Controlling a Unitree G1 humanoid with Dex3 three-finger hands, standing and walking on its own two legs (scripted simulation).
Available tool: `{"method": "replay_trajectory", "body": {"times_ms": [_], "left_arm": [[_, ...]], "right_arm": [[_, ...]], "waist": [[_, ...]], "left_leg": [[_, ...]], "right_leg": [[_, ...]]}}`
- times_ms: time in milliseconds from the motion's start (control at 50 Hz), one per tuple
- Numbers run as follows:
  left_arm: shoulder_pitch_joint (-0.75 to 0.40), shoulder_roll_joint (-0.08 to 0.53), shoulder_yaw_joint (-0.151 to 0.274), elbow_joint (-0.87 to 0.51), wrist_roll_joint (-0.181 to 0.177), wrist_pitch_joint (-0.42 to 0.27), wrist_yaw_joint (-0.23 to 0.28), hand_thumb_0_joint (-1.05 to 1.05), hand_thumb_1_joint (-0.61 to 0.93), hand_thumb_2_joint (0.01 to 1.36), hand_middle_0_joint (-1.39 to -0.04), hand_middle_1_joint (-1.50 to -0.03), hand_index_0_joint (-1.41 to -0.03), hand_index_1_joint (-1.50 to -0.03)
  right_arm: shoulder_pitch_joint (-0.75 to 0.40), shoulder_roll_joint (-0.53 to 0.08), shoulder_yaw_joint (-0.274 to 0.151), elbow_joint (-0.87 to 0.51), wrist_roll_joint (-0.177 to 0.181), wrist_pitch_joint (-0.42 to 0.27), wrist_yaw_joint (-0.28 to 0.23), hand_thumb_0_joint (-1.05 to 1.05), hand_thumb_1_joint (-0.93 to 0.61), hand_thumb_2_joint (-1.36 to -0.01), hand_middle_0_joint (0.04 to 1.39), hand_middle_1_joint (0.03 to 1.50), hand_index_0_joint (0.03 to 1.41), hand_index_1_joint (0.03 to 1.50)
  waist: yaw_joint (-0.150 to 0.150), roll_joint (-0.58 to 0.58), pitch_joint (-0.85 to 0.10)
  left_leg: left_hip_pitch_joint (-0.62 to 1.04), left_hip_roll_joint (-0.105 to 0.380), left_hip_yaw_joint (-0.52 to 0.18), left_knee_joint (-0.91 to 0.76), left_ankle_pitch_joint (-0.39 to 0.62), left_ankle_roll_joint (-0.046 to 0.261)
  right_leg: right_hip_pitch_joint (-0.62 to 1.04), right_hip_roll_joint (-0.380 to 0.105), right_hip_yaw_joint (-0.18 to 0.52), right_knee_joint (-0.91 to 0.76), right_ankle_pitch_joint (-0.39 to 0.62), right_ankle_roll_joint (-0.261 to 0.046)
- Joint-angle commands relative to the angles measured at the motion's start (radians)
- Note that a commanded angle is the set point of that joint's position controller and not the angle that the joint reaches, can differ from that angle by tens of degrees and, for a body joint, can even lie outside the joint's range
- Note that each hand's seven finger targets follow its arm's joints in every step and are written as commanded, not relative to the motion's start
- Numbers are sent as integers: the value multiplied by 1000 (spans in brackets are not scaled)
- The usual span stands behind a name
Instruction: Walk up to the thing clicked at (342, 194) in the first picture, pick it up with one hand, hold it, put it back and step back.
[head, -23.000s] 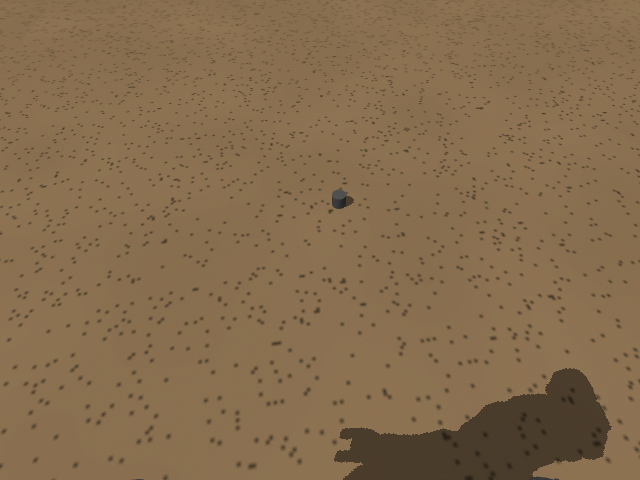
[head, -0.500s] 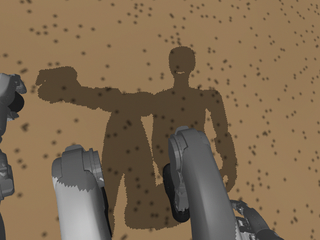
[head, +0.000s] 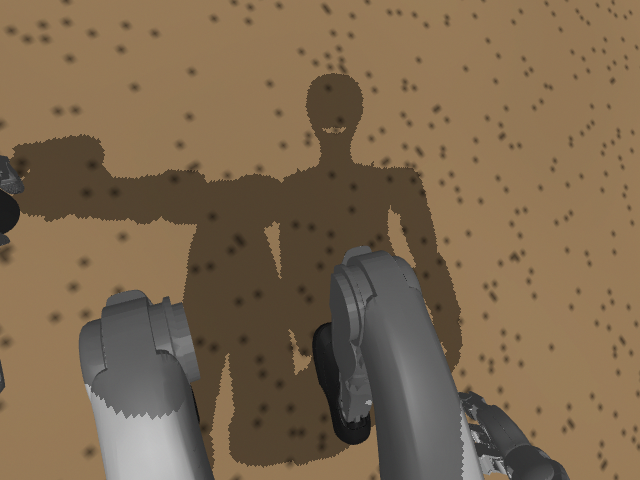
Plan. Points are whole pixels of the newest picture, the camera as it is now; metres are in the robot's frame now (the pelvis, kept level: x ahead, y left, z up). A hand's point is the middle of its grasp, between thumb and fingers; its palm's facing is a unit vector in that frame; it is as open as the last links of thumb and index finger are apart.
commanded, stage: rest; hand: left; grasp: from above
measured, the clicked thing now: out of the picture +0.44 +0.35 -0.21
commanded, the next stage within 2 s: open in 1.32 s
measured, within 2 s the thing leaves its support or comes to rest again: rests again in 1.02 s
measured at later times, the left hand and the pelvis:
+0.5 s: hand (4, 221) +0.42 +0.33 -0.24, palm faces -0.46 -0.14 -0.88, open 8.2 cm; pelvis +0.00 +0.00 -0.01, yaw -2 degrees
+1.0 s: hand (6, 228) +0.42 +0.34 -0.25, palm faces -0.47 -0.16 -0.87, open 8.2 cm; pelvis +0.00 +0.01 -0.02, yaw -4 degrees
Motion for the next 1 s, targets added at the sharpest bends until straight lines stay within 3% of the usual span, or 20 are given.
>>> {"method": "replay_trajectory", "body": {"times_ms": [0, 40, 100, 200, 260, 460, 480, 540, 560, 620, 740, 760, 780, 800, 820, 860, 980], "left_arm": [[-275, 257, 8, -84, -16, 15, 59, 0, 635, 656, -889, -802, -974, -715], [-281, 254, -1, -61, -19, 23, 55, 0, 605, 634, -856, -807, -947, -713], [-269, 289, 19, -54, -37, 21, 59, 0, 598, 647, -856, -806, -945, -716], [-262, 309, 30, -52, -26, 6, 65, 0, 610, 654, -870, -810, -956, -723], [-244, 341, 51, -49, -12, -1, 83, 0, 597, 677, -861, -827, -946, -740], [-246, 338, 38, -19, -23, 13, 126, 0, 603, 676, -880, -793, -955, -717], [-218, 338, 41, -6, -22, 19, 126, 0, 592, 670, -862, -809, -942, -727], [-233, 336, 35, -2, -36, 19, 127, 0, 586, 643, -854, -797, -938, -711], [-221, 338, 31, -16, -30, 20, 125, 0, 575, 646, -849, -798, -931, -714], [-199, 371, 64, 15, -34, 23, 128, 0, 587, 663, -865, -792, -941, -714], [-231, 368, 54, -1, -34, 7, 125, 0, 606, 709, -891, -815, -958, -746], [-233, 322, 15, -6, -41, 3, 121, 0, 611, 706, -886, -824, -957, -751], [-234, 351, 24, 28, -34, 4, 122, 0, 616, 702, -891, -824, -962, -750], [-228, 383, 52, 2, -34, -4, 129, 0, 608, 706, -887, -813, -955, -743], [-214, 369, 39, 31, -33, -3, 127, 0, 608, 701, -883, -815, -953, -743], [-204, 381, 58, 25, -31, -9, 138, 0, 634, 705, -894, -823, -967, -748], [-232, 352, 8, 61, -19, -11, 154, 0, 604, 652, -864, -809, -944, -727]], "right_arm": [[197, -270, -64, 4, -11, -9, -4, 0, -900, -895, 200, 300, 200, 300], [205, -272, -59, 8, -16, -17, 0, 0, -900, -894, 200, 300, 200, 300], [193, -280, -50, 6, -19, -26, 0, 0, -900, -895, 200, 300, 200, 300], [184, -296, -37, -6, -35, -39, 7, 0, -902, -896, 200, 300, 200, 300], [170, -297, -27, -6, -39, -44, 10, 0, -903, -896, 200, 300, 200, 300], [159, -310, -1, 8, -65, -68, 36, 0, -904, -897, 200, 300, 200, 300], [154, -312, -5, 5, -63, -69, 35, 0, -904, -898, 200, 300, 200, 300], [146, -319, 2, 2, -68, -77, 40, 0, -904, -898, 200, 300, 200, 300], [143, -315, 2, 1, -70, -78, 42, 0, -904, -898, 200, 300, 200, 300], [146, -332, 1, -5, -72, -78, 42, 0, -904, -899, 200, 300, 200, 300], [146, -336, 10, -5, -83, -83, 51, 0, -907, -901, 200, 300, 200, 300], [116, -323, 15, -21, -77, -87, 51, 0, -906, -901, 200, 300, 200, 300], [128, -326, 17, -3, -80, -89, 54, 0, -906, -900, 200, 300, 200, 300], [138, -343, 13, 0, -81, -88, 51, 0, -905, -900, 200, 300, 200, 300], [126, -336, 16, -8, -79, -90, 52, 0, -905, -900, 200, 300, 200, 300], [142, -341, 19, -2, -83, -86, 53, 0, -904, -900, 200, 300, 200, 300], [105, -344, 36, -14, -93, -100, 63, 0, -904, -900, 200, 300, 200, 300]], "waist": [[-16, 372, -665], [-34, 347, -644], [-19, 355, -659], [-38, 391, -638], [-27, 414, -660], [-57, 412, -601], [-45, 399, -624], [-56, 419, -582], [-46, 428, -609], [-55, 406, -600], [-77, 425, -581], [-68, 418, -583], [-85, 416, -568], [-79, 421, -580], [-76, 409, -569], [-74, 428, -580], [-94, 430, -528]], "left_leg": [[535, 1, 141, -241, 210, 58], [510, 1, 141, -227, 199, 63], [519, 5, 134, -218, 206, 60], [543, 5, 124, -214, 215, 52], [559, 7, 125, -207, 238, 49], [511, 13, 118, -174, 235, 53], [522, 17, 116, -172, 250, 53], [510, 14, 111, -181, 213, 48], [524, 17, 110, -182, 218, 49], [511, 16, 105, -175, 230, 49], [511, 19, 98, -168, 237, 48], [514, 20, 95, -166, 227, 48], [509, 23, 97, -158, 223, 49], [515, 22, 94, -162, 237, 49], [502, 22, 94, -159, 223, 49], [519, 22, 90, -169, 241, 45], [511, 23, 86, -166, 193, 44]], "right_leg": [[292, 24, -133, -216, 257, -89], [303, 25, -131, -220, 253, -84], [309, 27, -139, -205, 255, -84], [298, 31, -161, -182, 260, -86], [316, 35, -159, -173, 284, -89], [325, 42, -165, -165, 304, -81], [340, 46, -164, -171, 319, -79], [306, 43, -178, -159, 276, -86], [330, 48, -171, -167, 286, -84], [332, 45, -182, -155, 295, -83], [341, 47, -185, -157, 308, -80], [329, 49, -182, -159, 301, -82], [334, 50, -184, -156, 303, -80], [350, 50, -186, -162, 312, -78], [334, 51, -186, -157, 299, -79], [348, 51, -192, -154, 311, -80], [311, 56, -203, -149, 275, -80]]}}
